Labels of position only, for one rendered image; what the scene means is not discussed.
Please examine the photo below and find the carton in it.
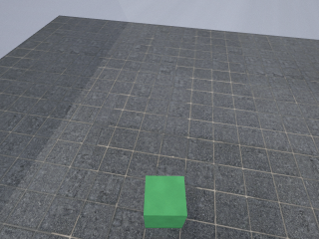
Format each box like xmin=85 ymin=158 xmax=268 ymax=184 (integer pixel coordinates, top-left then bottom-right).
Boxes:
xmin=144 ymin=175 xmax=187 ymax=228

